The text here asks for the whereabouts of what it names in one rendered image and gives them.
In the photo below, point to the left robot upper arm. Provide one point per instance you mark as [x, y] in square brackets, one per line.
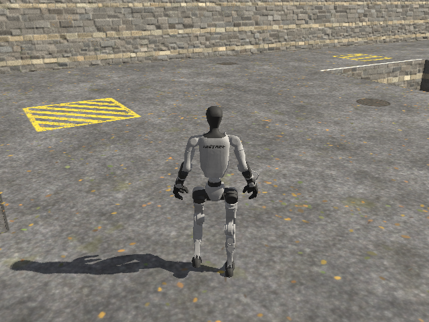
[189, 152]

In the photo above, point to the robot left forearm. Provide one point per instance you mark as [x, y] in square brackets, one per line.
[181, 177]

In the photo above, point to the right robot hand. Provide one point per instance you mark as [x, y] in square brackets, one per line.
[250, 189]

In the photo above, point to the right robot thigh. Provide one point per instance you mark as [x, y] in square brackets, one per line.
[231, 200]

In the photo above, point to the robot right forearm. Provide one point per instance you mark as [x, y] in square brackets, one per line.
[249, 177]

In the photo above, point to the right robot upper arm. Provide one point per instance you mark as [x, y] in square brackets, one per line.
[239, 152]

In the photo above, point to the right robot shin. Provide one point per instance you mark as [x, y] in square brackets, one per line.
[230, 247]

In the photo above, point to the left robot hand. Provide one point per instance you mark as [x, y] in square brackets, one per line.
[181, 190]

